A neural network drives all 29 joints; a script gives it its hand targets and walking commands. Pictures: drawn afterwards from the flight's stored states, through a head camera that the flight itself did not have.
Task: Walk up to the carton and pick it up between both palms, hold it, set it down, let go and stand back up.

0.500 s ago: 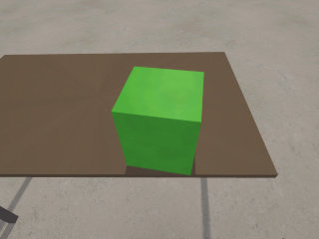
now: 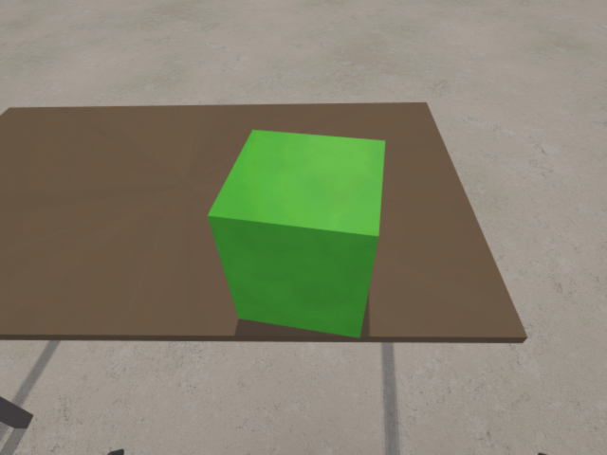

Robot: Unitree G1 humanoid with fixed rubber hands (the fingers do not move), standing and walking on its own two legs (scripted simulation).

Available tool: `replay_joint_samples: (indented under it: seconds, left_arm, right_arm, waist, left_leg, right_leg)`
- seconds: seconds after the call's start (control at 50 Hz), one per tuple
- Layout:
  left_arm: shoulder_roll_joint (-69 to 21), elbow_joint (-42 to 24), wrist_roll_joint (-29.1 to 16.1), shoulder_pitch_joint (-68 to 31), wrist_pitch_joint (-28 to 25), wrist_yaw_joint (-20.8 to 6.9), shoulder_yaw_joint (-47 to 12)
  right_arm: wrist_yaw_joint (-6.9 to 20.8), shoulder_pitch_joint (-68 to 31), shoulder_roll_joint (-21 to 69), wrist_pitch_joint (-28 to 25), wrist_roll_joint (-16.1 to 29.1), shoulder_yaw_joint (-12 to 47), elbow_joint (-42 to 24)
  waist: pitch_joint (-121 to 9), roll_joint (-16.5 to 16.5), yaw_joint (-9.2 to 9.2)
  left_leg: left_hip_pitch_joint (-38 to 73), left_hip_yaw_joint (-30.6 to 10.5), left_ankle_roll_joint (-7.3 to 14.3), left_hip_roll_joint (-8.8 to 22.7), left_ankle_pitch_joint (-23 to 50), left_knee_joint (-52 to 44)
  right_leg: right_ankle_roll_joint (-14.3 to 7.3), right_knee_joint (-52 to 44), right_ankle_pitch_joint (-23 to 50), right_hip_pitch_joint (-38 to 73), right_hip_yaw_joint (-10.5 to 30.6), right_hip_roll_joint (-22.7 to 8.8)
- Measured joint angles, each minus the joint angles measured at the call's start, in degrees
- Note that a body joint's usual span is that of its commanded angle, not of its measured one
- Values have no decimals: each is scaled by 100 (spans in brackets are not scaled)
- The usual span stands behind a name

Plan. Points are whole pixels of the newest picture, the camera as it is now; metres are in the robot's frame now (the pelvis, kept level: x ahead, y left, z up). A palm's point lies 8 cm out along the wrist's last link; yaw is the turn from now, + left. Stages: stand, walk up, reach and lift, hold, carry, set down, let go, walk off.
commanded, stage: walk up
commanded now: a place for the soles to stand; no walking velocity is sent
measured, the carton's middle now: (307, 235) +0.45 +0.03 +0.04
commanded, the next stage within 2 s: reach and lift in 0.06 s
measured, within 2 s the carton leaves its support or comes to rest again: neither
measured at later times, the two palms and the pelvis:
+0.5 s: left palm out of the picture +0.16 +0.28 -0.07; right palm out of the picture +0.11 -0.28 -0.06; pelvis -0.03 +0.01 -0.01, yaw -2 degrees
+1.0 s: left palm (106, 446) +0.16 +0.26 -0.01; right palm out of the picture +0.11 -0.23 -0.03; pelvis -0.04 +0.01 +0.00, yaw -4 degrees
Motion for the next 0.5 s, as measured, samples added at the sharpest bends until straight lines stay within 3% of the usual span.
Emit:
replay_joint_samples:
  seconds: [0.12,0.2,0.3,0.42,0.5]
  left_arm:
    - [-5,-115,0,62,121,3,13]
    - [21,-1712,-135,-94,1468,159,108]
    - [-215,-2833,34,-600,2285,54,134]
    - [-491,-3361,238,-303,2406,-61,499]
    - [-414,-3461,285,88,2455,49,589]
  right_arm:
    - [21,16,9,-66,-57,-59,56]
    - [261,-515,310,-526,-332,-559,234]
    - [330,-744,658,-652,-187,-494,-319]
    - [67,-199,816,-755,218,-234,-969]
    - [112,101,726,-617,212,-301,-1198]
  waist:
    - [-2,-7,-5]
    - [331,-104,-22]
    - [770,-223,-106]
    - [565,-430,-139]
    - [377,-461,-34]
  left_leg:
    - [-46,1,-7,8,27,23]
    - [-546,31,-43,28,-227,738]
    - [-646,44,-51,58,-270,987]
    - [-234,127,-28,81,-219,737]
    - [126,169,11,62,-157,516]
  right_leg:
    - [-7,28,26,-51,-1,7]
    - [-34,792,-233,-593,33,18]
    - [-31,1018,-250,-696,54,47]
    - [10,737,-150,-300,133,71]
    - [45,450,-45,83,171,53]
